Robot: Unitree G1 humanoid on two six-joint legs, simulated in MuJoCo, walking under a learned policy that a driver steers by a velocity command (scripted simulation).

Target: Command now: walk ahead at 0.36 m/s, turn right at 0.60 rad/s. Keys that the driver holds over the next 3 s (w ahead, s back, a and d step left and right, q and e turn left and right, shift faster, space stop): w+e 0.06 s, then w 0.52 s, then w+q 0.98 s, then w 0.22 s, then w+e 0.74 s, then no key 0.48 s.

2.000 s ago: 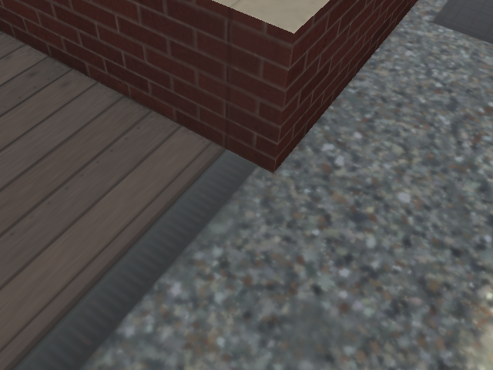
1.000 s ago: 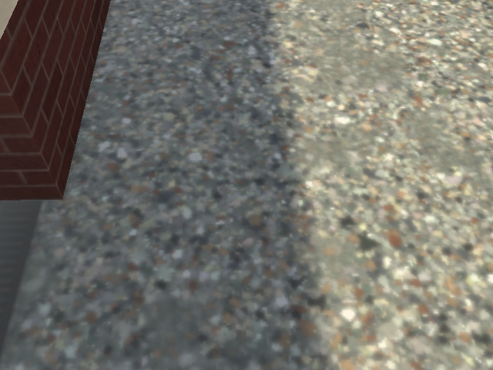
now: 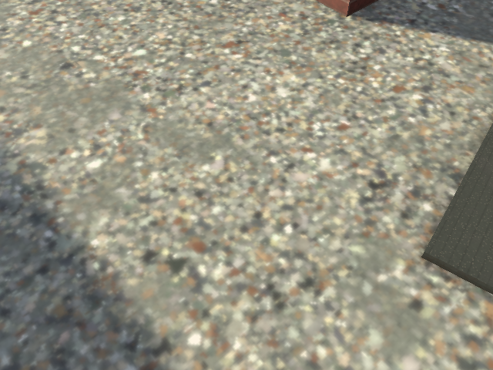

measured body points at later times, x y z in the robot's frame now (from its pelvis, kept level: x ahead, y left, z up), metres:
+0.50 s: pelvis +0.22 -0.08 -0.01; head +0.25 -0.10 +0.44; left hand +0.26 +0.20 -0.12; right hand +0.41 -0.34 -0.10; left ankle +0.45 +0.03 -0.70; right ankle +0.06 -0.14 -0.75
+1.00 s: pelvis +0.51 -0.11 +0.00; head +0.55 -0.11 +0.45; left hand +0.75 +0.11 -0.08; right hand +0.54 -0.41 -0.12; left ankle +0.46 -0.01 -0.75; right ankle +0.68 -0.28 -0.71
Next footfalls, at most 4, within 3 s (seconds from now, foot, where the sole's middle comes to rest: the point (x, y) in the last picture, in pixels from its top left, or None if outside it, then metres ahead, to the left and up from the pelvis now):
0.10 right None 0.10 -0.15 -0.78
0.60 left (251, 366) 0.50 -0.01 -0.78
1.08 right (330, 284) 0.73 -0.26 -0.78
1.58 left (218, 231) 0.93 0.07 -0.78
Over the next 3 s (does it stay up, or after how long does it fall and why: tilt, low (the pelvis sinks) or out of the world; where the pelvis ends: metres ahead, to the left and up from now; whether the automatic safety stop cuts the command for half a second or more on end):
stays up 1.46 0.16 -0.01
